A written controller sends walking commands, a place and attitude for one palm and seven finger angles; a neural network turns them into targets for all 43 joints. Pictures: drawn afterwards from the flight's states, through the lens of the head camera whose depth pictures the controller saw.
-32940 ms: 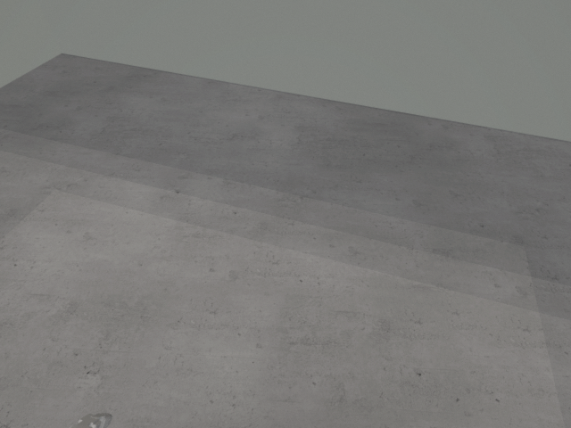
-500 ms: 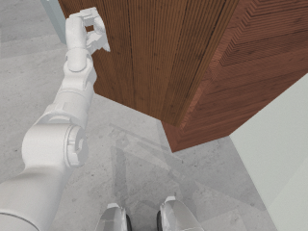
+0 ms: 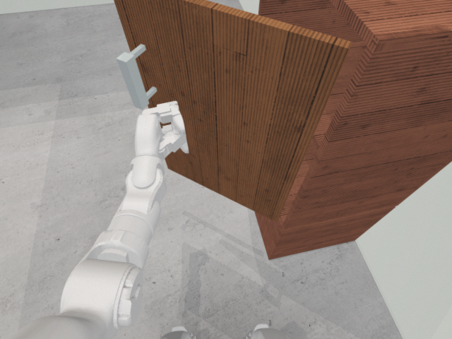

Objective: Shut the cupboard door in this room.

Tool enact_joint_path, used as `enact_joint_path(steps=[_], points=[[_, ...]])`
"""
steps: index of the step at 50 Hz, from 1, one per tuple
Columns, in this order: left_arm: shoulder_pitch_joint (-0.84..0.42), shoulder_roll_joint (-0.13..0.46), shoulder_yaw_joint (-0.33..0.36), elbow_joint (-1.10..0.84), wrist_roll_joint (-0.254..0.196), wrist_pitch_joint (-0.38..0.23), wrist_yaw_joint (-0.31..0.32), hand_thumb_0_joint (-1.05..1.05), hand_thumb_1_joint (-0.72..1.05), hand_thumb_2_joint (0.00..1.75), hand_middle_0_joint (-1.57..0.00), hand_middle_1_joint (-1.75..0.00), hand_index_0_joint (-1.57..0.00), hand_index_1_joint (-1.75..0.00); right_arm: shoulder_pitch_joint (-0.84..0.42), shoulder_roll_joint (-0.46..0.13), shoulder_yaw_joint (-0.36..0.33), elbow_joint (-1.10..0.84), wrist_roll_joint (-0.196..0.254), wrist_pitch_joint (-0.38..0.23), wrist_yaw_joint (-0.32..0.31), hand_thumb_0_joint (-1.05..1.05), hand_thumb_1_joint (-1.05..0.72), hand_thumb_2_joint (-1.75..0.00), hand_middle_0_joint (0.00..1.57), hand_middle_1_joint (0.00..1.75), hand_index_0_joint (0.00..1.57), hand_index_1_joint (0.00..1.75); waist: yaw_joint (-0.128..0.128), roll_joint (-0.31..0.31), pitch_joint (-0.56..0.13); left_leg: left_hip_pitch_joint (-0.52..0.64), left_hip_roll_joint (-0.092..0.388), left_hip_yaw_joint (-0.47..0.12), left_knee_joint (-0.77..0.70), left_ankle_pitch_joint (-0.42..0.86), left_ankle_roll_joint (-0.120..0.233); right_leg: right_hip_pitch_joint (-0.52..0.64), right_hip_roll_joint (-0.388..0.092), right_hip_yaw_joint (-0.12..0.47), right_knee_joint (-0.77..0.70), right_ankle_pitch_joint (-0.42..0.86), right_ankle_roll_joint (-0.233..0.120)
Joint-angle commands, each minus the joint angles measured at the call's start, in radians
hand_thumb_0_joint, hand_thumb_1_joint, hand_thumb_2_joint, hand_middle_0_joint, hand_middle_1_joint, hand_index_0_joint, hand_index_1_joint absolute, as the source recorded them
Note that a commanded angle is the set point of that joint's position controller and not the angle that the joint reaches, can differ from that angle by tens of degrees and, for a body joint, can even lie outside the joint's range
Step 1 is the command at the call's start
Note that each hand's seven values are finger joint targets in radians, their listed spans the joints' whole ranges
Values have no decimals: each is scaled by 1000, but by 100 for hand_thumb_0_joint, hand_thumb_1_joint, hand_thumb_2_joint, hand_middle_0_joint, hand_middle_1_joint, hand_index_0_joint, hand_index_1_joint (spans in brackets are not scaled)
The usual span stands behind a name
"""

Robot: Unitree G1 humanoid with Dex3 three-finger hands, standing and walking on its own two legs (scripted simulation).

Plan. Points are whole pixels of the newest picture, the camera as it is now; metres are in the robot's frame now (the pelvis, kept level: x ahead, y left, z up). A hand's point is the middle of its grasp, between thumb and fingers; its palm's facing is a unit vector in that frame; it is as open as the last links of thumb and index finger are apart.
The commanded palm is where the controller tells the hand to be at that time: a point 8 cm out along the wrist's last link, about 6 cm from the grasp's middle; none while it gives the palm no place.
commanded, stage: pull the fist back off the door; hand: left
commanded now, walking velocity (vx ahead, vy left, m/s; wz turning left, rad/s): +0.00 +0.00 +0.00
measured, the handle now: (140, 77) +0.62 +0.16 +0.08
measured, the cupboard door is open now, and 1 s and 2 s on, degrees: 49 49 49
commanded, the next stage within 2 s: draw the hand back to the body in 0.18 s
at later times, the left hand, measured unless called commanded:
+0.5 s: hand (171, 145) +0.42 +0.08 +0.10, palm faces +0.00 -1.00 -0.04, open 3.1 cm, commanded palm +0.37 +0.13 +0.11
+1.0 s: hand (86, 206) +0.29 +0.16 +0.16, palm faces +0.08 -0.97 -0.21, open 3.1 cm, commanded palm +0.25 +0.22 +0.17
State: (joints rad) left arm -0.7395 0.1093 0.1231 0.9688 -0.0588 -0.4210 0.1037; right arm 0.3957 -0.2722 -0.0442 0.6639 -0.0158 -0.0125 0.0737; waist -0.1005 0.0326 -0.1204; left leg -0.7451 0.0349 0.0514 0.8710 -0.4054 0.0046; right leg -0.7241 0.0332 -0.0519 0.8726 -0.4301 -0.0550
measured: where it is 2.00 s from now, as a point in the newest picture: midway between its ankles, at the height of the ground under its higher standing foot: outside the picture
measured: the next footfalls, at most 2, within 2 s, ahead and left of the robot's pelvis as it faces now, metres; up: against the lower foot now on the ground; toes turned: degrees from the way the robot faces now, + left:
none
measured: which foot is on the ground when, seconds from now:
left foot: down 0.00-1.00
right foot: down 0.00-1.00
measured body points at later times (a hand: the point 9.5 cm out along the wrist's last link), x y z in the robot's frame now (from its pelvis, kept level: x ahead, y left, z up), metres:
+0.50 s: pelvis -0.01 +0.00 +0.01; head +0.04 -0.02 +0.45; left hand +0.41 +0.13 +0.10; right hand +0.04 -0.24 -0.13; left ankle +0.00 +0.12 -0.69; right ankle -0.01 -0.08 -0.69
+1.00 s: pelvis +0.00 +0.01 +0.04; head -0.01 -0.01 +0.49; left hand +0.28 +0.22 +0.17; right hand +0.21 -0.21 -0.03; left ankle +0.00 +0.12 -0.69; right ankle -0.01 -0.08 -0.69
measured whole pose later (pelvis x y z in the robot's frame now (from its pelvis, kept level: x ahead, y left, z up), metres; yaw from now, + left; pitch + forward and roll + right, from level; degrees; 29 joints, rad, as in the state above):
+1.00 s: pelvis +0.00 +0.01 +0.04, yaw +1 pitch -1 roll +0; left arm 0.04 0.24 0.00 0.00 -0.07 -0.06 0.03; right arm 0.14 -0.23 0.04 0.55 0.05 0.00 -0.06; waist 0.03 0.05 -0.02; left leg -0.21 0.00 0.05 0.50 -0.27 0.02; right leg -0.19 0.02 -0.05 0.50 -0.29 -0.03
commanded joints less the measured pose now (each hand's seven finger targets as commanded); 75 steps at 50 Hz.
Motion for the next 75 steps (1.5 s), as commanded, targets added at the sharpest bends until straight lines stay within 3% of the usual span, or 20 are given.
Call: enact_joint_path(steps=[1, 5, 8, 14, 15, 17, 18, 20, 24, 31, 35, 40, 41, 47, 54, 58, 61, 63, 68, 75], points=[[-462, 37, -72, -324, 4, -84, 15, 0, 90, 90, -130, -150, -130, -150, 62, -105, -41, -61, 7, -34, -16, 0, -90, -90, 20, 30, 20, 30, -35, -18, -408, 308, -43, -32, -35, 303, 26, 166, -8, 51, -105, 472, 53], [-402, 47, -57, -313, 1, -65, 43, 0, 90, 90, -130, -150, -130, -150, 26, -102, -32, -66, 10, -36, -24, 0, -90, -90, 20, 30, 20, 30, -20, -67, -380, 296, -43, -36, -52, 269, 24, 179, -9, 46, -113, 429, 53], [-473, 96, -26, -264, 9, -55, 59, 0, 90, 90, -130, -150, -130, -150, 8, -100, -20, -58, 10, -32, -36, 0, -90, -90, 20, 30, 20, 30, -40, -93, -310, 237, -47, -31, -62, 203, 29, 178, -18, 64, -133, 378, 61], [-487, 49, -48, -148, 5, -65, 57, 0, 90, 90, -130, -150, -130, -150, -5, -97, -12, -63, 6, -44, -32, 0, -90, -90, 20, 30, 20, 30, -44, -92, -325, 219, -49, -40, -52, 180, 25, 144, -18, 58, -120, 340, 56], [-477, 69, -24, -122, 3, -63, 54, 0, 90, 90, -130, -150, -130, -150, -2, -100, -12, -61, 5, -44, -32, 0, -90, -90, 20, 30, 20, 30, -40, -101, -328, 206, -49, -39, -49, 179, 25, 150, -18, 58, -119, 341, 55], [-381, 155, 53, -175, 0, -66, 44, 0, 90, 90, -130, -150, -130, -150, -4, -108, -13, -88, 5, -39, -31, 0, -90, -90, 20, 30, 20, 30, 14, -89, -402, 216, -52, -29, -67, 213, 24, 234, -20, 67, -114, 380, 51], [-321, 154, 52, -214, -3, -63, 32, 0, 90, 90, -130, -150, -130, -150, -8, -108, -11, -105, 6, -36, -30, 0, -90, -90, 20, 30, 20, 30, 33, -57, -428, 237, -53, -25, -77, 245, 23, 266, -17, 66, -110, 420, 48], [-242, 161, 49, -317, -11, -51, 7, 0, 90, 90, -130, -150, -130, -150, -13, -102, -11, -131, 16, -29, -31, 0, -90, -90, 20, 30, 20, 30, 53, -77, -444, 254, -50, -15, -95, 294, 25, 331, -15, 65, -118, 487, 48], [-116, 139, 5, -518, -50, -1, -44, 0, 90, 90, -130, -150, -130, -150, -50, -96, -12, -169, 41, -26, -42, 0, -90, -90, 20, 30, 20, 30, 59, -118, -377, 297, -44, -1, -148, 286, 32, 387, -13, 65, -182, 491, 58], [81, 106, -67, -802, -100, 90, -99, 0, 90, 90, -130, -150, -130, -150, -133, -85, -1, -184, 66, -62, -72, 0, -90, -90, 20, 30, 20, 30, 67, -52, -241, 428, -33, -10, -231, 260, 37, 374, -11, 40, -265, 388, 51], [227, 131, -57, -875, -108, 160, -117, 0, 90, 90, -130, -150, -130, -150, -191, -85, 14, -201, 76, -72, -83, 0, -90, -90, 20, 30, 20, 30, 89, -51, -158, 444, -33, -21, -273, 217, 36, 383, -17, 34, -299, 315, 46], [323, 186, -14, -1004, -130, 243, -144, 0, 90, 90, -116, -135, -116, -135, -259, -83, 33, -236, 82, -69, -98, 0, -90, -90, 20, 30, 20, 30, 108, -57, -124, 480, -39, -24, -307, 213, 39, 434, -24, 35, -333, 311, 45], [342, 227, -85, -1096, -50, 239, -109, 0, 90, 90, -113, -132, -113, -132, -283, -56, 31, -237, 74, -48, -118, 0, -90, -90, 20, 30, 20, 30, 104, -105, -93, 515, -37, -31, -356, 227, 38, 460, -48, 84, -403, 305, 52], [509, 237, -53, -1201, -19, 309, -56, 0, 90, 90, -97, -114, -97, -114, -318, -45, 56, -236, 59, -14, -148, 0, -90, -90, 20, 30, 20, 30, 106, -27, -22, 634, -27, -34, -440, 285, 39, 533, -42, 56, -477, 348, 46], [696, 280, 12, -1356, -13, 347, -35, 0, 90, 90, -78, -93, -78, -93, -342, -44, 65, -246, 43, -13, -147, 0, -90, -90, 20, 30, 20, 30, 123, 30, -14, 698, -22, -33, -495, 372, 36, 621, -43, 46, -523, 420, 40], [798, 338, 87, -1432, -9, 351, -20, 0, 90, 90, -67, -81, -67, -81, -351, -50, 61, -240, 35, -24, -146, 0, -90, -90, 20, 30, 20, 30, 136, 3, -9, 702, -21, -37, -502, 418, 32, 649, -39, 40, -534, 449, 40], [861, 348, 123, -1472, -9, 350, -13, 0, 90, 90, -58, -72, -58, -72, -351, -47, 60, -239, 33, -32, -144, 0, -90, -90, 20, 30, 20, 30, 141, 27, 6, 704, -20, -41, -506, 440, 28, 648, -39, 30, -528, 454, 40], [936, 383, 176, -1468, -12, 350, -8, 0, 90, 90, -53, -66, -53, -66, -349, -55, 54, -231, 30, -40, -145, 0, -90, -90, 20, 30, 20, 30, 151, -19, 17, 690, -18, -42, -504, 444, 29, 655, -39, 31, -534, 456, 41], [1040, 426, 266, -1512, -18, 334, 0, 0, 90, 90, -39, -51, -39, -51, -347, -58, 41, -222, 34, -56, -143, 0, -90, -90, 20, 30, 20, 30, 161, -10, 28, 674, -16, -41, -503, 444, 28, 658, -42, 29, -534, 442, 44], [1151, 472, 374, -1576, -25, 305, 14, 0, 90, 90, -20, -30, -20, -30, -337, -57, 29, -213, 41, -91, -145, 0, -90, -90, 20, 30, 20, 30, 170, 51, 43, 660, -12, -39, -501, 430, 23, 645, -41, 27, -527, 411, 42]])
